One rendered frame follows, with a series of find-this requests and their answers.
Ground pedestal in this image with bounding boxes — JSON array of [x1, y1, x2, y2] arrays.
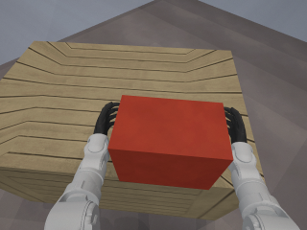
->
[[0, 40, 266, 220]]

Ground robot left hand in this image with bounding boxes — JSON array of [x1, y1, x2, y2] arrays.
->
[[93, 102, 120, 136]]

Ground robot right hand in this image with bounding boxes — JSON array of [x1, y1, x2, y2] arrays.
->
[[224, 106, 248, 144]]

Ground robot right upper arm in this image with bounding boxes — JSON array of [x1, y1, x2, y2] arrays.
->
[[242, 213, 299, 230]]

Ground right robot forearm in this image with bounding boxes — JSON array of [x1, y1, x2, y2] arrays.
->
[[228, 142, 300, 230]]

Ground left robot forearm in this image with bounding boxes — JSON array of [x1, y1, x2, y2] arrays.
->
[[44, 133, 109, 230]]

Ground robot left upper arm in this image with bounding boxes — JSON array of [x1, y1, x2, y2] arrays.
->
[[45, 200, 101, 230]]

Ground carton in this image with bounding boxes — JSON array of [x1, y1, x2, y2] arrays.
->
[[107, 95, 234, 190]]

